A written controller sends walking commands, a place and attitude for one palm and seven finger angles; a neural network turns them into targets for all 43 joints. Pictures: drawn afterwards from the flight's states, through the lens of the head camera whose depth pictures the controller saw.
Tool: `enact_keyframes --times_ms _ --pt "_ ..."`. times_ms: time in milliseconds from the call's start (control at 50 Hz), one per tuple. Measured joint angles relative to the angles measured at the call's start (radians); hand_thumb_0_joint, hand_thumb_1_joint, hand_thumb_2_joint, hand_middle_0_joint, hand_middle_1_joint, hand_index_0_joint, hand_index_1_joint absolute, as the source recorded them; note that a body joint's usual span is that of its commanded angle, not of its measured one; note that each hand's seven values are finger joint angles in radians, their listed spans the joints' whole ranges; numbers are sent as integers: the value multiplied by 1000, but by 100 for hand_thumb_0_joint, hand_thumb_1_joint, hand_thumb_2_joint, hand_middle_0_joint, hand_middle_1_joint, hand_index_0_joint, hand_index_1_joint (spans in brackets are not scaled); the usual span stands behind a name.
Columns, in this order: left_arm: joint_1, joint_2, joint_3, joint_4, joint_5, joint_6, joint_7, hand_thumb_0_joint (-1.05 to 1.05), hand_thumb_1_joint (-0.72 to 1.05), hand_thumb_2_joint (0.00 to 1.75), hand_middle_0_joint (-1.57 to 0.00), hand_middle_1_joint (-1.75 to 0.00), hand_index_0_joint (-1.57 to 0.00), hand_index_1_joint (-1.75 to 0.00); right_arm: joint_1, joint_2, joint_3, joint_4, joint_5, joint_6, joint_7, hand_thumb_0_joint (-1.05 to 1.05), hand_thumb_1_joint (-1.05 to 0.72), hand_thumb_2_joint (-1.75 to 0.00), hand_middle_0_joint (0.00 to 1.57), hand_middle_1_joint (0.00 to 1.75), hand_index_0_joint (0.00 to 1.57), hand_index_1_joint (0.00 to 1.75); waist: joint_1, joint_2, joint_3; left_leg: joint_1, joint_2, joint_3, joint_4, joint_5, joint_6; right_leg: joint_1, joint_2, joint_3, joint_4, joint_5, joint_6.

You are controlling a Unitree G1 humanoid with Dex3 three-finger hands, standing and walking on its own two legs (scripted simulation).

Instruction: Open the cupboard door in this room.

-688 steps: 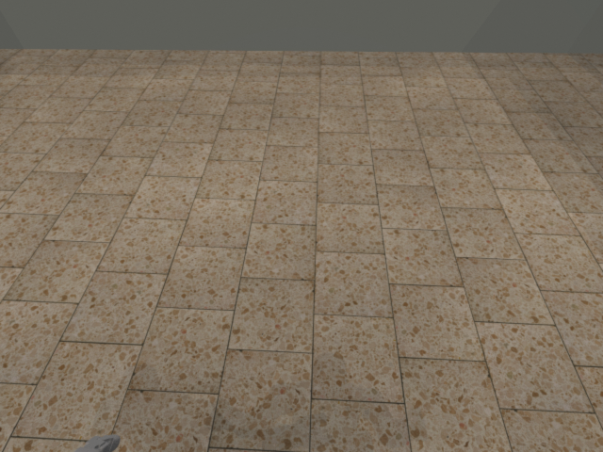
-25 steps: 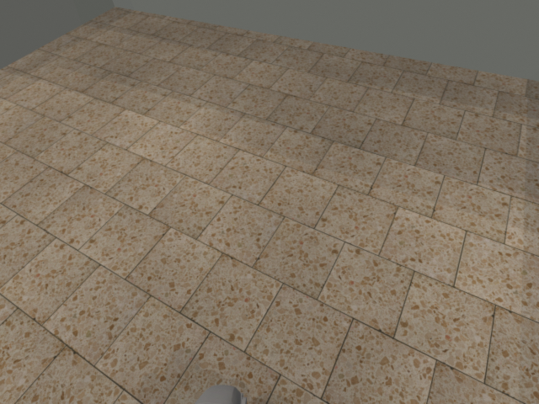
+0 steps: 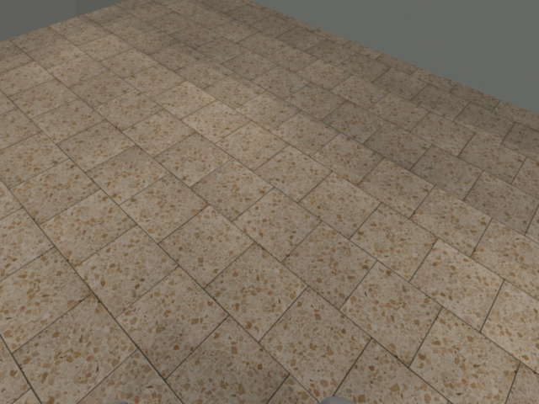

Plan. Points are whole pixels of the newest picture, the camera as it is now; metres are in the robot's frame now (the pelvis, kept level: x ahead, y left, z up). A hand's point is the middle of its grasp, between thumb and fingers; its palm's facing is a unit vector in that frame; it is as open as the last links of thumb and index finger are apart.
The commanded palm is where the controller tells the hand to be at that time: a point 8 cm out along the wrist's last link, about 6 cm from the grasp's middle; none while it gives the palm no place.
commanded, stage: turn or walk to find it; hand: left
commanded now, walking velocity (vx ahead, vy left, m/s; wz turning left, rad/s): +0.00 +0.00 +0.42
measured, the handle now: out of the picture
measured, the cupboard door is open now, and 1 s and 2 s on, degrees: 0 0 0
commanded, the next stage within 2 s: none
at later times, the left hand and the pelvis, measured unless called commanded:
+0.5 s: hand out of the picture -0.01 +0.14 -0.15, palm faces +0.27 -0.92 -0.27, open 7.4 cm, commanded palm none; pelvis -0.02 -0.06 +0.00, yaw +15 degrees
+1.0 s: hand out of the picture -0.08 +0.19 -0.17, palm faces +0.48 -0.84 -0.24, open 7.4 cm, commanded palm none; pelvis -0.05 -0.03 +0.00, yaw +26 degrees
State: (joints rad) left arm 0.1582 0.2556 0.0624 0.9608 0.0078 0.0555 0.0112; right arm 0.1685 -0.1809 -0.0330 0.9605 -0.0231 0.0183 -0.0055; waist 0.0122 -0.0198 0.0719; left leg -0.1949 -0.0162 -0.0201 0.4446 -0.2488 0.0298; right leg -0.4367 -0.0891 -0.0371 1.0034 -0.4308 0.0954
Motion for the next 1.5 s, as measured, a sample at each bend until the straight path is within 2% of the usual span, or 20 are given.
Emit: enact_keyframes --times_ms 100,160,180,240,300,380,480,620,700,760,820,940,1060,1120,1140,1200,1260,1300,1380,1500 --pt "-46 -26 -10 -30 -4 -6 1 0 91 90 -20 -30 -19 -29 27 -12 -13 2 -6 12 1 0 -90 -90 20 30 20 30 -31 23 0 -25 -13 -42 26 0 -19 64 29 0 -180 -15 -10" --pt "-56 -42 -18 -51 -7 -24 -1 0 91 90 -20 -30 -19 -29 47 -25 -23 7 -5 22 2 0 -90 -90 20 30 20 30 -40 38 -7 -58 -24 -68 71 -14 -40 144 48 -14 -378 90 -23" --pt "-54 -49 -21 -55 -4 -34 0 0 91 90 -20 -30 -19 -29 54 -33 -27 9 -1 25 4 0 -90 -90 20 30 20 30 -39 50 -9 -76 -25 -78 103 -28 -49 167 54 -25 -431 132 -61" --pt "-39 -77 -33 -62 3 -51 2 0 91 90 -20 -30 -20 -29 64 -55 -43 20 1 45 3 0 -90 -90 20 30 20 30 -44 76 -5 -170 -35 -74 360 -207 -53 173 46 -64 -415 120 -130" --pt "-7 -94 -35 -59 4 -46 5 0 90 90 -20 -30 -20 -29 68 -72 -54 29 -4 58 11 0 -90 -90 20 30 20 29 -42 80 -5 -254 -23 -45 620 -188 -61 200 30 -89 -451 129 -138" --pt "27 -102 -35 -40 6 -45 8 0 90 90 -21 -30 -20 -29 76 -81 -55 36 -4 62 18 0 -91 -90 20 30 19 29 -43 75 0 -289 20 -27 732 -119 -86 226 13 -132 -489 145 -141" --pt "66 -98 -31 -19 11 -47 8 0 90 90 -21 -30 -20 -29 64 -77 -49 50 -3 70 18 0 -91 -90 20 30 19 29 -24 56 7 -253 55 -11 654 -142 -103 230 -10 -179 -495 147 -142" --pt "109 -64 -19 18 20 -41 5 0 90 90 -21 -30 -20 -29 -9 -61 -28 40 8 57 15 0 -91 -90 20 30 19 29 21 20 20 -137 56 56 371 -207 -88 200 -47 -231 -451 135 -122" --pt "133 -29 -4 39 11 -26 3 0 90 90 -21 -30 -20 -29 -45 -50 -19 7 8 25 16 0 -91 -90 20 30 19 29 29 -3 11 -43 43 93 132 -57 -51 156 -78 -255 -353 97 -90" --pt "126 -2 4 55 8 10 9 0 90 90 -20 -30 -20 -29 -62 -28 -10 -9 2 8 12 0 -91 -90 20 30 19 29 38 -31 12 -47 27 92 153 -82 -10 74 -57 -136 -138 -79 -51" --pt "103 5 7 59 8 19 2 0 91 90 -20 -30 -19 -29 -59 -18 -2 -14 0 6 2 0 -91 -90 20 30 20 29 33 -21 3 -28 24 65 100 -57 -4 13 -25 -66 24 -46 -32" --pt "53 -3 2 19 4 3 -3 0 91 90 -20 -30 -19 -29 -36 -8 1 -11 1 4 2 0 -90 -90 20 30 20 30 20 -5 -7 -11 8 18 15 9 0 -2 -8 -12 21 8 -9" --pt "-4 -29 -8 -22 -2 -7 -1 0 91 90 -20 -30 -19 -29 1 -14 -13 -5 -6 19 6 0 -90 -90 20 30 20 30 -17 25 -5 -48 -3 -33 35 21 -19 78 25 -7 -200 -5 -15" --pt "-16 -40 -15 -43 -4 -26 -2 0 91 90 -20 -30 -19 -29 26 -23 -24 0 -3 27 6 0 -90 -90 20 30 20 30 -28 37 -11 -86 -16 -56 83 8 -39 161 43 -21 -400 98 -25" --pt "-16 -48 -17 -47 0 -36 0 0 91 90 -20 -30 -19 -29 34 -31 -28 2 1 29 7 0 -90 -90 20 30 20 30 -28 49 -13 -107 -16 -65 117 -5 -46 178 47 -31 -444 132 -46" --pt "-10 -75 -27 -55 7 -48 3 0 91 90 -20 -30 -20 -29 48 -52 -45 14 1 50 7 0 -90 -90 20 30 20 30 -35 77 -4 -202 -29 -66 378 -195 -50 177 40 -68 -418 123 -111" --pt "11 -92 -30 -53 7 -43 6 0 90 90 -20 -30 -20 -29 58 -67 -56 27 -3 62 14 0 -90 -90 20 30 20 29 -36 81 -2 -280 -18 -37 634 -175 -60 201 23 -94 -449 133 -122" --pt "22 -97 -31 -44 9 -40 8 0 90 90 -20 -30 -20 -29 67 -71 -57 31 -5 63 18 0 -91 -90 20 30 19 29 -41 78 0 -297 4 -22 704 -141 -73 214 13 -114 -467 142 -121" --pt "41 -97 -31 -32 13 -42 8 0 90 90 -21 -30 -20 -29 74 -68 -54 44 -4 67 21 0 -91 -90 20 30 19 29 -35 59 3 -270 41 -2 673 -142 -92 221 -11 -150 -481 148 -119" --pt "65 -74 -23 -12 20 -43 3 0 90 90 -21 -30 -20 -30 37 -55 -37 49 5 61 18 0 -91 -90 20 30 19 29 -5 22 20 -159 59 43 414 -210 -92 200 -51 -196 -455 144 -101"
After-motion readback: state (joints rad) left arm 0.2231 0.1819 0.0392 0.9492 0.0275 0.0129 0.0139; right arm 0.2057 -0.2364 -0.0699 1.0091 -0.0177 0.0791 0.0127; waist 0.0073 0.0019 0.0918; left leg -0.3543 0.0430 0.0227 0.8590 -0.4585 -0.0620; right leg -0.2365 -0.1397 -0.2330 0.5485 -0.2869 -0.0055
